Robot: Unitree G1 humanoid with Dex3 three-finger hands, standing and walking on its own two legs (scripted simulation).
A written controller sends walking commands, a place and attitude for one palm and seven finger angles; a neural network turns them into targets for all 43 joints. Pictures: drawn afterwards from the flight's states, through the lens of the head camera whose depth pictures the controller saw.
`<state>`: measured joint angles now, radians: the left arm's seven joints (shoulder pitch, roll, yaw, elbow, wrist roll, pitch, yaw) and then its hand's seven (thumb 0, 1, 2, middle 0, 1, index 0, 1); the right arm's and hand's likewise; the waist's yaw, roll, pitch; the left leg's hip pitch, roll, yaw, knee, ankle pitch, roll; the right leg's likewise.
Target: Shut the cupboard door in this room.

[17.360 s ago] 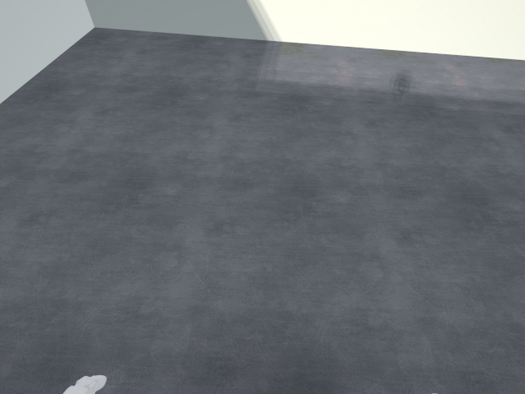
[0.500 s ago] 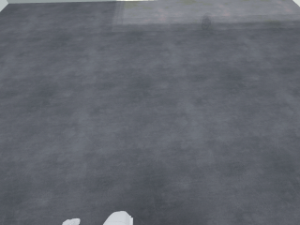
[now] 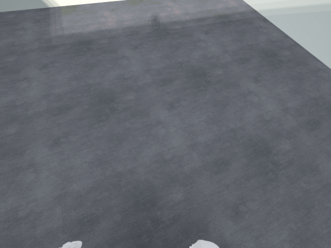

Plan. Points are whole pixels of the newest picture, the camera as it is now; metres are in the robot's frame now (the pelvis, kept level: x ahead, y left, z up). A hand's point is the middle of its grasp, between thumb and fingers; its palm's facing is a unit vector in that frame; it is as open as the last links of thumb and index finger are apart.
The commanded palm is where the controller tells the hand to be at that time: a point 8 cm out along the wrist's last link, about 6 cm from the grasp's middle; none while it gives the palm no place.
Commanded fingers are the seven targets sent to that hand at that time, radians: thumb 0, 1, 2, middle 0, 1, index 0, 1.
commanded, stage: turn or walk to find it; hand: left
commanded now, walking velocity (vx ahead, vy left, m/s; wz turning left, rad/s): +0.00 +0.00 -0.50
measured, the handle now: out of the picture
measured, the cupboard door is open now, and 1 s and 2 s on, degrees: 88 88 88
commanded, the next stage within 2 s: none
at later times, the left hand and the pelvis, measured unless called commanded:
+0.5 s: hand out of the picture +0.12 +0.17 -0.18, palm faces -0.20 -0.96 -0.21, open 7.4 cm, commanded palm none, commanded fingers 0.00 0.90 0.90 -0.20 -0.30 -0.20 -0.30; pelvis +0.00 -0.01 -0.01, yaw -13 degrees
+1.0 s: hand (131, 237) +0.16 +0.10 -0.16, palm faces -0.49 -0.83 -0.27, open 7.4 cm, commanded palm none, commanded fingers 0.00 0.90 0.90 -0.20 -0.30 -0.20 -0.30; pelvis -0.03 -0.02 -0.02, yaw -30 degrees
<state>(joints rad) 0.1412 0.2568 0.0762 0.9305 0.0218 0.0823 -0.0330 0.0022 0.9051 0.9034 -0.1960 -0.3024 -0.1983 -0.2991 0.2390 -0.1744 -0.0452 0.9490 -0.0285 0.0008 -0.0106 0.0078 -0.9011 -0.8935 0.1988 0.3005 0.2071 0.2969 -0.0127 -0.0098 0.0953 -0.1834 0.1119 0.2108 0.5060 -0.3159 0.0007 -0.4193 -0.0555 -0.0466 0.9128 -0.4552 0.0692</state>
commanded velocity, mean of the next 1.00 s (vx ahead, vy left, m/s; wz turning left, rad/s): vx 0.00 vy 0.00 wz -0.50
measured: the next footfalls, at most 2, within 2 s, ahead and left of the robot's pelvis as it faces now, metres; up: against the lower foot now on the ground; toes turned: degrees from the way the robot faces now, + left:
right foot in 0.10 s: +0.04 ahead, -0.14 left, +0.00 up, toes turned -9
left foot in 0.52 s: +0.08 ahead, +0.10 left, +0.00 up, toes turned -11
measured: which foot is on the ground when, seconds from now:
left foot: down 0.00-0.10, up 0.12-0.50, down 0.52-0.96, up 0.98-1.00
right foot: up 0.00-0.08, down 0.10-0.52, up 0.54-0.94, down 0.96-1.00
